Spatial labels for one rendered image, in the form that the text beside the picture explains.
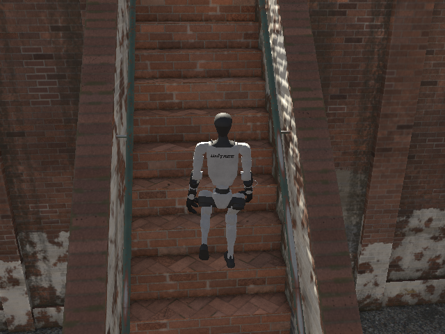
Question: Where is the robot left shin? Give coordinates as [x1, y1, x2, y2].
[200, 207, 211, 245]

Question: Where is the robot right upper arm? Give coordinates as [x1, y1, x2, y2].
[238, 143, 252, 181]

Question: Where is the right robot forearm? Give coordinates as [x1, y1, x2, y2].
[243, 171, 253, 194]

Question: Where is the left robot forearm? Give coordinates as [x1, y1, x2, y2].
[187, 170, 200, 200]

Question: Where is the robot left upper arm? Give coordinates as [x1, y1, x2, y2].
[192, 142, 209, 180]

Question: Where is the right robot hand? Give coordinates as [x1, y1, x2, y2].
[239, 191, 252, 202]

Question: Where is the right robot thigh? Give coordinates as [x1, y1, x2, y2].
[225, 193, 245, 225]

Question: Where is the left robot hand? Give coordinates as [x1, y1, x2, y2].
[186, 198, 199, 214]

